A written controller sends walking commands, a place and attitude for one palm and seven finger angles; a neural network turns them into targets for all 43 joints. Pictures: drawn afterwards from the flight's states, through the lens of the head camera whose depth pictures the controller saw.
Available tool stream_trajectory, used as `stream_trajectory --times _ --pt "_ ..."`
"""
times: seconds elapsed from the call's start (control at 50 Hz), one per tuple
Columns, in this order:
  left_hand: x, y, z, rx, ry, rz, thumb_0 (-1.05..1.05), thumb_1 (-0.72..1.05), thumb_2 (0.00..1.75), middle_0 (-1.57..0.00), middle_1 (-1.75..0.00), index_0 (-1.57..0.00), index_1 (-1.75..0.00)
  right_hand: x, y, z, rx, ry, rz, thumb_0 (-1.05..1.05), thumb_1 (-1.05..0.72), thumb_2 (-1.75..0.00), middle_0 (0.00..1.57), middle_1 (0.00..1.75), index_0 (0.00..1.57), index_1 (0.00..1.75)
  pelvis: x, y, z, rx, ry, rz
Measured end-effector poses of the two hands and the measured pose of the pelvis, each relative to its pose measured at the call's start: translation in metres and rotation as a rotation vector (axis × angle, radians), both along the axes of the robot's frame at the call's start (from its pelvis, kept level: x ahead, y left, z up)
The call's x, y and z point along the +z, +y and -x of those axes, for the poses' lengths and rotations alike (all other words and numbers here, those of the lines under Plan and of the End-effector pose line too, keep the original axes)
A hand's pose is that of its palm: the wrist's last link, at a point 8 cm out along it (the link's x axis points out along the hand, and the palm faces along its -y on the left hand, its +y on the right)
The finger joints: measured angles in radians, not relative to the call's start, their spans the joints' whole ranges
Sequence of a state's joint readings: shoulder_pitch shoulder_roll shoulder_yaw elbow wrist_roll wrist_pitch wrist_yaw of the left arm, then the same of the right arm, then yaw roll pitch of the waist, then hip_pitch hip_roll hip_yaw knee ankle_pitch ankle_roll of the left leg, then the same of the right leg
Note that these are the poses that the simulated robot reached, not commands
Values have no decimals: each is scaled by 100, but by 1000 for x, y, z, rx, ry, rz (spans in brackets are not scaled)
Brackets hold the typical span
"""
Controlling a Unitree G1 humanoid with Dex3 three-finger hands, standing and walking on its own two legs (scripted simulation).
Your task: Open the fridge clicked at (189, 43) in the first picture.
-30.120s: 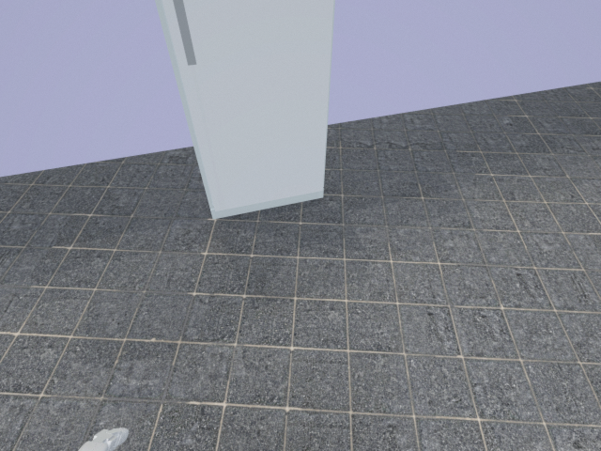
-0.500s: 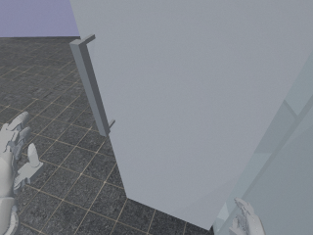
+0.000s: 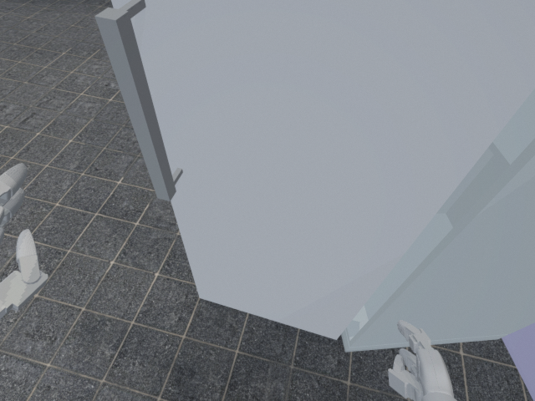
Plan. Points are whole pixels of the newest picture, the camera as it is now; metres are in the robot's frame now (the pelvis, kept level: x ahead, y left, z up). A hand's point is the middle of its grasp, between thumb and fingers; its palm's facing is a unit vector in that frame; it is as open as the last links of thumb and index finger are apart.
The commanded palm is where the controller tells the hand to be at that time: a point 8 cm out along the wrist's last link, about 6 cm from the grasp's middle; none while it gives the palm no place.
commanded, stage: step back with the hand held close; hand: left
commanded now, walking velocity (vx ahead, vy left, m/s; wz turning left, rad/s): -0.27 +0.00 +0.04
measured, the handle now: (154, 118) +0.47 +0.22 +0.16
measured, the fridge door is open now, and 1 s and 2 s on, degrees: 69 69 69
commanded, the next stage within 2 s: stop stepping back and stand still in 0.76 s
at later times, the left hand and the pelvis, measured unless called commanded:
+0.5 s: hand out of the picture +0.11 +0.28 +0.17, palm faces +0.50 -0.73 -0.47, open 7.5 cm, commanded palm +0.02 +0.31 +0.18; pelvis -0.08 +0.00 -0.01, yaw +7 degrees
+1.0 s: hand out of the picture -0.01 +0.28 +0.18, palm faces +0.38 -0.81 -0.45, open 7.5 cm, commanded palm -0.08 +0.32 +0.18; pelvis -0.21 +0.02 +0.01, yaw +2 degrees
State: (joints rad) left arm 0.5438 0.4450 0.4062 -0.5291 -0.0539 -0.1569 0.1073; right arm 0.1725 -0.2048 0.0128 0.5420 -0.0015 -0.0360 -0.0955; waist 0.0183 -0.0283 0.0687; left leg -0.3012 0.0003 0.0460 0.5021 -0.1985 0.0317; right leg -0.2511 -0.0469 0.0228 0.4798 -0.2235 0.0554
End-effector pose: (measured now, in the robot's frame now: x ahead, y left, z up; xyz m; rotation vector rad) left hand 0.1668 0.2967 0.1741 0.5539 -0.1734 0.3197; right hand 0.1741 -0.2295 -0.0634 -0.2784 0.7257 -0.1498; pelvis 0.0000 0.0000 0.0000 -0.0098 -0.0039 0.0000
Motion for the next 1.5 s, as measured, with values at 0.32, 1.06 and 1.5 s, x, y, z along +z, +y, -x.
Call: stream_trajectory --times 0.32,1.06,1.5 --pt "-6 10 74 90 -136 44 2 89 90 -21 -30 -21 -30 -13 7 60 58 -14 7 1 -90 -90 20 30 20 30 -12 3 57 26 -17 22" --pt "19 22 251 12 -113 -51 2 89 89 -21 -30 -21 -30 11 23 222 68 -72 9 1 -90 -90 20 30 20 30 -6 14 231 -6 56 7" --pt "29 20 268 -80 -155 -133 2 89 90 -21 -30 -21 -30 -27 44 325 -38 17 -83 1 -90 -90 20 30 20 30 -10 33 263 -6 -16 5"
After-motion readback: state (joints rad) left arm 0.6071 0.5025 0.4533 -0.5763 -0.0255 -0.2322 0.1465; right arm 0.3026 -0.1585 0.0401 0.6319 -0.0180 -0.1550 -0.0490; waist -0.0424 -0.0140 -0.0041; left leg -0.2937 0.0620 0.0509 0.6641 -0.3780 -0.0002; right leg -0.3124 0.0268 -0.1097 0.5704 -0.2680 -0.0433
